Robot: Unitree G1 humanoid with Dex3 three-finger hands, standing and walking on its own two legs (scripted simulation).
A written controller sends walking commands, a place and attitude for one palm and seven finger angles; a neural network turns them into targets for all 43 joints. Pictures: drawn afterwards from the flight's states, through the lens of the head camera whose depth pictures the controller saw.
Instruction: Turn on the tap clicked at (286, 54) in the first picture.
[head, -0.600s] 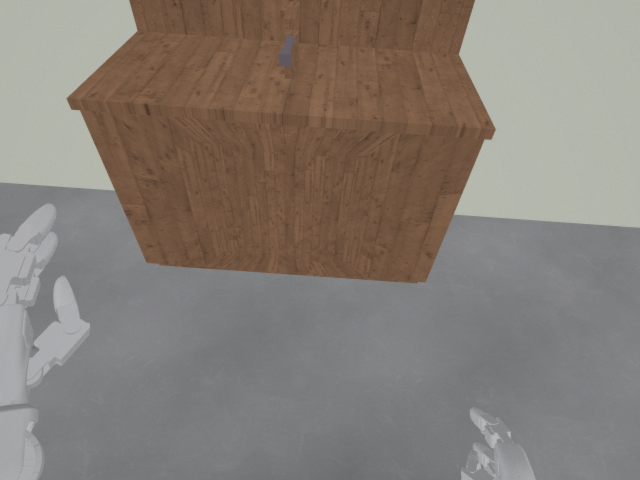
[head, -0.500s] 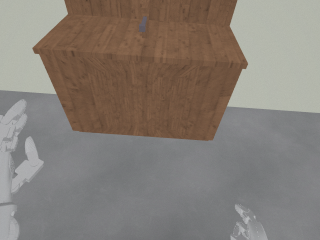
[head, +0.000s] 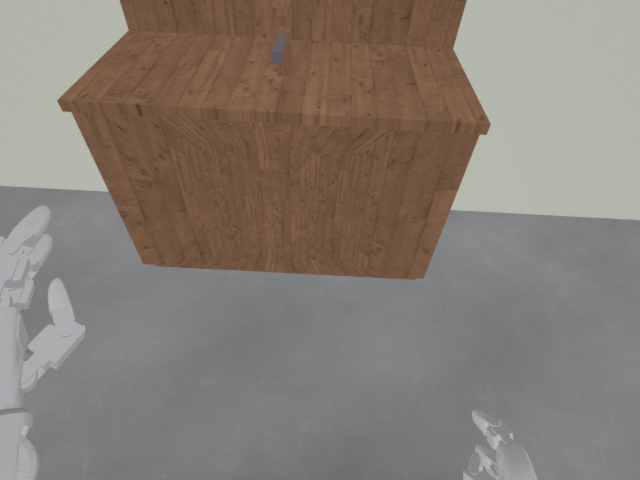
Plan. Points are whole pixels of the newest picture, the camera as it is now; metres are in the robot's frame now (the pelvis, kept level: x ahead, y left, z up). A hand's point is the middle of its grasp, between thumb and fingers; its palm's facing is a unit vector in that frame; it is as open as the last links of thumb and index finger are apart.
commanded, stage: turn to face it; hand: left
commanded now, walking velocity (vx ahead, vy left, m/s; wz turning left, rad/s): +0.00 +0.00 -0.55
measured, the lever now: (277, 55) +0.98 +0.18 +0.09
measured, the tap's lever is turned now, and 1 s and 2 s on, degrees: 0 0 0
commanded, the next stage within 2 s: take the last steps up to it in 0.64 s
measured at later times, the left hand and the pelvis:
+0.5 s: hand (134, 321) +0.22 +0.20 +0.16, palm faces +0.29 -0.86 -0.41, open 7.4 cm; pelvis -0.03 -0.01 -0.02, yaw -8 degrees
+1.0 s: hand (187, 326) +0.21 +0.15 +0.17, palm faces +0.12 -0.89 -0.45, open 7.4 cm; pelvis -0.05 -0.02 +0.00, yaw -16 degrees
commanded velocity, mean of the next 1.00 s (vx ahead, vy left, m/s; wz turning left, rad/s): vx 0.08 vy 0.04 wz -0.25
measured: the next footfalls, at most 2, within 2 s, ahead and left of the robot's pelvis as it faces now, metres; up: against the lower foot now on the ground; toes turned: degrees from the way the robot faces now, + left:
right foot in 0.72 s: -0.01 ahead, -0.13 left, +0.00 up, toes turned -17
left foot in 1.02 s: +0.02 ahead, +0.08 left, +0.00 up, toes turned -10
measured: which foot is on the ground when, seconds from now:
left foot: down 0.00-0.72, up 0.74-1.00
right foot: down 0.00-0.52, up 0.54-0.70, down 0.72-1.00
